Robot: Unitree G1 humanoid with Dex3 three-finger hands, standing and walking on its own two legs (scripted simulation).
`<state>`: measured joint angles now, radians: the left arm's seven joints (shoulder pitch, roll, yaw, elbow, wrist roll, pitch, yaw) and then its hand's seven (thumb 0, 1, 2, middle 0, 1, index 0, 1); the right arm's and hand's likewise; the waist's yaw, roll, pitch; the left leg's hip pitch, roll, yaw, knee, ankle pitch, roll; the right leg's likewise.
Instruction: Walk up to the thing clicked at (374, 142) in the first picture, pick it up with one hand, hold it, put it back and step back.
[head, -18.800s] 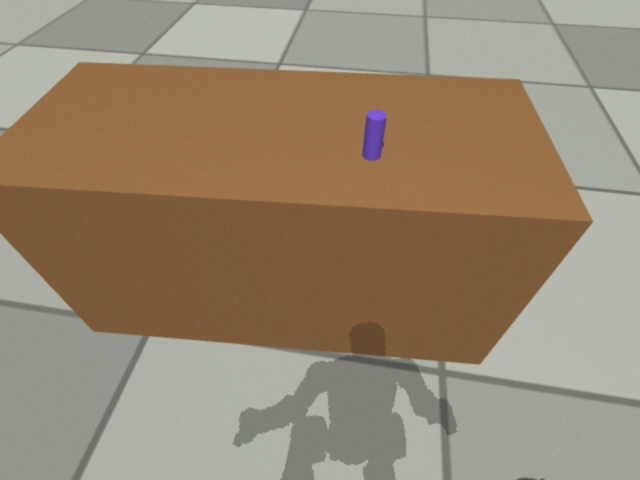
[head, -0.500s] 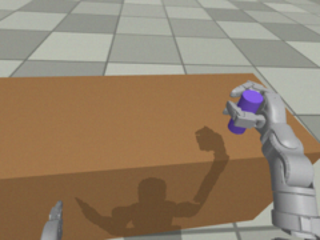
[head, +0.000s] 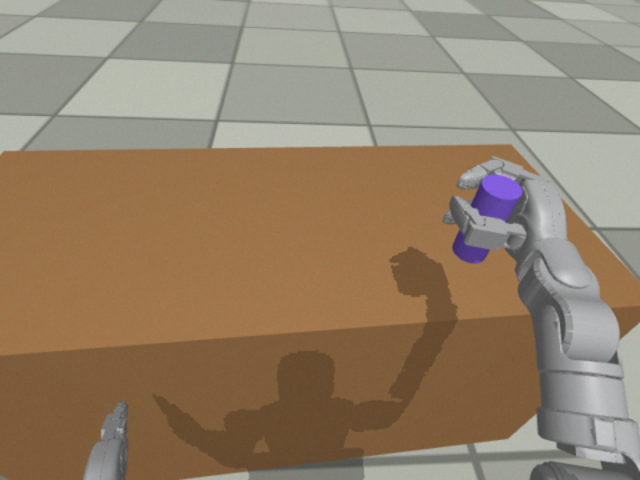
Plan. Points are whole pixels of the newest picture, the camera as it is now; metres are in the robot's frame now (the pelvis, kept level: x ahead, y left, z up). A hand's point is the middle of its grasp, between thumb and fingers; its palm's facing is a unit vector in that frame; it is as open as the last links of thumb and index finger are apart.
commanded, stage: hold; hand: right
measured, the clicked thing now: (484, 221) +0.35 -0.19 +0.19
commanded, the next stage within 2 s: crouch in 0.16 s
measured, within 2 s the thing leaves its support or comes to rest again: neither
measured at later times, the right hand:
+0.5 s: hand (472, 216) +0.36 -0.18 +0.19, palm faces +0.10 +1.00 +0.01, open 5.2 cm
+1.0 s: hand (436, 203) +0.46 -0.18 +0.12, palm faces +0.10 +0.99 +0.01, open 5.2 cm
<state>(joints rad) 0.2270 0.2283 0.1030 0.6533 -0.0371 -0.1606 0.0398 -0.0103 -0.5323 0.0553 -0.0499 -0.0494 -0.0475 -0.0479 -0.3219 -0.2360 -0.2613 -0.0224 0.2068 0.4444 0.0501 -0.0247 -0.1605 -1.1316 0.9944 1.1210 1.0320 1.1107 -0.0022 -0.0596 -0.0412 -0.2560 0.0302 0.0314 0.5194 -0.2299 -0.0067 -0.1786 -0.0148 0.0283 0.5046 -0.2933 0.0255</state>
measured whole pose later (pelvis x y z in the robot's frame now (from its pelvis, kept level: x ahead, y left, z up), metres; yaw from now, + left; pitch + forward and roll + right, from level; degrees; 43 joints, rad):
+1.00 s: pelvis -0.01 +0.00 -0.01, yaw +2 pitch +7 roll +0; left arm 0.24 0.21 0.03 0.55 -0.01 -0.21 0.06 -0.01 -0.53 0.05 -0.06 -0.05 -0.06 -0.05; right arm -0.76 -0.39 -0.35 0.93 0.13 -0.09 0.09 -0.02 -0.18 -1.11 0.98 1.13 1.03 1.10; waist 0.11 0.00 -0.04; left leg -0.49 0.02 0.00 0.60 -0.22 -0.01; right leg -0.41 -0.02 -0.01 0.61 -0.31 0.02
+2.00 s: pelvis -0.01 -0.01 -0.04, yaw +2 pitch +17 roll +1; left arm 0.28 0.22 0.00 0.28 0.01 -0.11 0.02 -0.01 -0.54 0.06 -0.06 -0.05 -0.05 -0.05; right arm -0.94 -0.51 -0.41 1.21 0.06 -0.28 0.13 -0.03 -0.17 -1.12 0.98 1.12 1.03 1.10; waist 0.19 0.03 -0.10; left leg -0.80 0.01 0.00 0.81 -0.31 -0.01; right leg -0.73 -0.03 0.01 0.87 -0.42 0.02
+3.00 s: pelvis -0.01 -0.01 -0.08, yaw +2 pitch +23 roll +2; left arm 0.33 0.23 0.02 0.09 0.04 -0.07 0.00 -0.01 -0.55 0.06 -0.06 -0.04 -0.05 -0.05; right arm -0.94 -0.57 -0.51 1.23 0.02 -0.37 0.12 -0.03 -0.17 -1.12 0.98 1.12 1.03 1.11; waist 0.26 -0.01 -0.14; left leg -1.03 0.00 0.03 1.02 -0.39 -0.01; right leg -0.98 -0.05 0.04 1.10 -0.53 0.02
